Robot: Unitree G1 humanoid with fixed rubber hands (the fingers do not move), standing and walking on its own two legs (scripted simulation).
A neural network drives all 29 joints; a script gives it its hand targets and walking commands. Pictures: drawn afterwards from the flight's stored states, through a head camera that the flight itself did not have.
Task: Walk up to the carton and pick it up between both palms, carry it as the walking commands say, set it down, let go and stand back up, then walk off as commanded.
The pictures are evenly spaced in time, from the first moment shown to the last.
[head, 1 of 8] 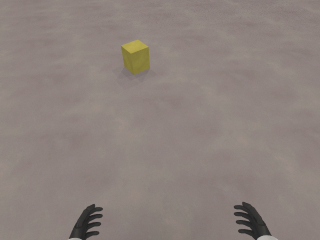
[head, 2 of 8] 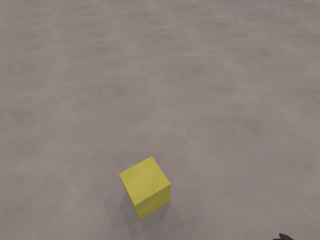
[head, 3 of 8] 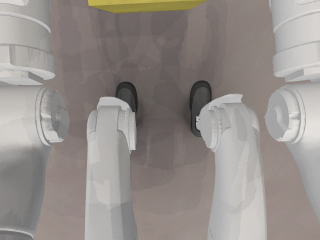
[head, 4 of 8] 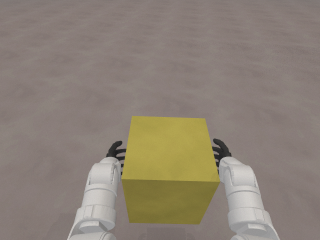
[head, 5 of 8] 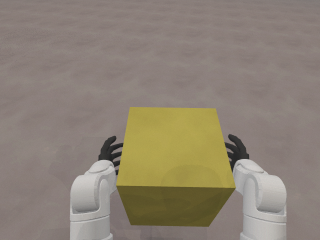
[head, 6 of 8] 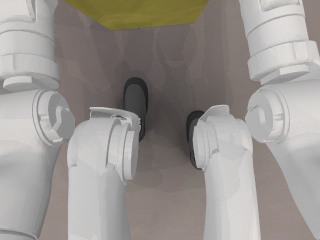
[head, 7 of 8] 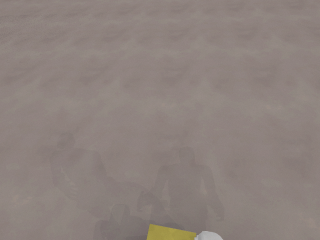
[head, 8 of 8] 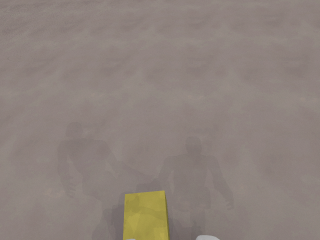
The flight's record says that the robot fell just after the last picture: no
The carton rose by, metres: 0.71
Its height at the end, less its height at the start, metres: -0.03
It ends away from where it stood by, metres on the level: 1.54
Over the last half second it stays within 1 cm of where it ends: yes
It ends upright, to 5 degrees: no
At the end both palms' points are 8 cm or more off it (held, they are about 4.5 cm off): yes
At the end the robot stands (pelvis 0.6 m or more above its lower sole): yes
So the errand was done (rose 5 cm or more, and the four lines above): no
